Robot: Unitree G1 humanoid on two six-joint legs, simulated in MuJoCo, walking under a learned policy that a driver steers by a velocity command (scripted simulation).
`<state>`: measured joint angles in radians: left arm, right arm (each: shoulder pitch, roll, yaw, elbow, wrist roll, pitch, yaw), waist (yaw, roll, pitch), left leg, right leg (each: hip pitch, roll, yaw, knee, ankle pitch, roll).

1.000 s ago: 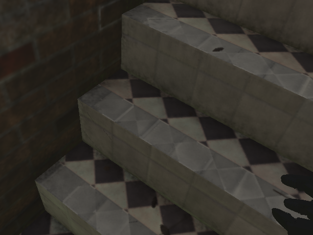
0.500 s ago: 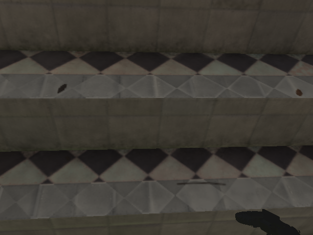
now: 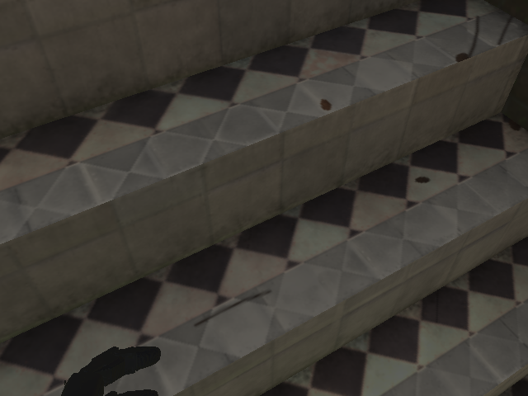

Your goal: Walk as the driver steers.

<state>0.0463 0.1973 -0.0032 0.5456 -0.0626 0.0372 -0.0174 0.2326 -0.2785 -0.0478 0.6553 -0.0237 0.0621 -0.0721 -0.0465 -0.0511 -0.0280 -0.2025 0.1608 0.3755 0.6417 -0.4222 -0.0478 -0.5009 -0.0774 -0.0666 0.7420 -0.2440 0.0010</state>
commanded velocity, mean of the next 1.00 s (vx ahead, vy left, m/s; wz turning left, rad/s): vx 0.11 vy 0.00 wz -0.49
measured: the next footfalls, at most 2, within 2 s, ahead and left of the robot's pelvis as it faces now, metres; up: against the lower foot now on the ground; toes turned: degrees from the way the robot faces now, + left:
left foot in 0.60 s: +0.21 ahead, +0.20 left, +0.22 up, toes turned -31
right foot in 0.92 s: -0.02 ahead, +0.09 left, +0.00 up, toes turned -30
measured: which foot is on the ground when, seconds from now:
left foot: down 0.00-0.02, up 0.04-0.58, down 0.60-0.88, up 0.90-1.00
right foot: down 0.00-0.60, up 0.62-0.90, down 0.92-1.00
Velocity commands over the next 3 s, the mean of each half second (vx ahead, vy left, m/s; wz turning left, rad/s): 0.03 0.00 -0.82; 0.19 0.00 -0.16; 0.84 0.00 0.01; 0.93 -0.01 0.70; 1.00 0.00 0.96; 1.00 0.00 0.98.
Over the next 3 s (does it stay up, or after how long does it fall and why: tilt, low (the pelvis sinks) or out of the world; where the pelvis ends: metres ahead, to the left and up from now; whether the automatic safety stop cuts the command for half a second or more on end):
stays up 0.24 -0.34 0.01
